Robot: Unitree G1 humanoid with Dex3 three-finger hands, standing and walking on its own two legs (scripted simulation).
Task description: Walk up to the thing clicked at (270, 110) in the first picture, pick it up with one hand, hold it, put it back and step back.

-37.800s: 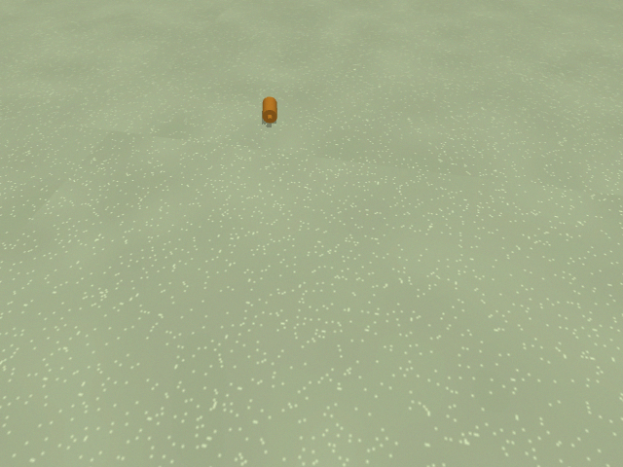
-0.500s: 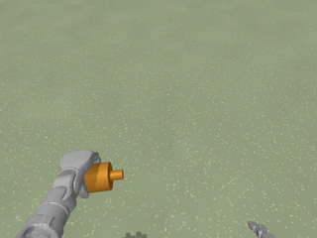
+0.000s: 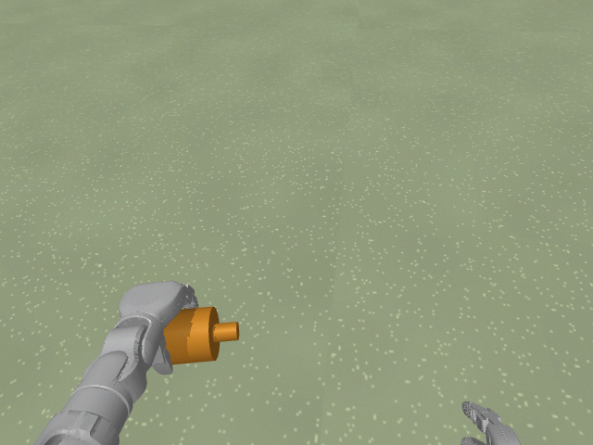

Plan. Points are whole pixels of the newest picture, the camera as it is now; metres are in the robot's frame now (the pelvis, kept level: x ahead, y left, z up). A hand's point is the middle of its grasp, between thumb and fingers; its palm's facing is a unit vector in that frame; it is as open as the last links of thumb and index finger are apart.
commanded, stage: hold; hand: left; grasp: from above
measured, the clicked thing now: (183, 335) +0.31 +0.20 -0.08
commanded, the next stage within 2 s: crouch in 1.22 s
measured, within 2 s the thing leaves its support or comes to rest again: neither
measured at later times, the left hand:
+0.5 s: hand (162, 335) +0.29 +0.21 -0.03, palm faces -0.44 -0.06 -0.90, open 10.7 cm
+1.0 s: hand (161, 333) +0.29 +0.21 -0.03, palm faces -0.45 -0.06 -0.89, open 10.7 cm
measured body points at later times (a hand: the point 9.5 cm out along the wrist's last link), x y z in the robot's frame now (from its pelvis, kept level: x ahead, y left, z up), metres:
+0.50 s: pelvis -0.01 +0.00 +0.01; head +0.00 -0.03 +0.46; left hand +0.30 +0.21 +0.02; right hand +0.13 -0.26 -0.11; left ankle +0.01 +0.12 -0.73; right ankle +0.02 -0.14 -0.73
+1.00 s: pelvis +0.00 +0.00 +0.01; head +0.00 -0.03 +0.46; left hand +0.31 +0.21 +0.02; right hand +0.14 -0.26 -0.11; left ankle +0.01 +0.12 -0.73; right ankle +0.02 -0.14 -0.73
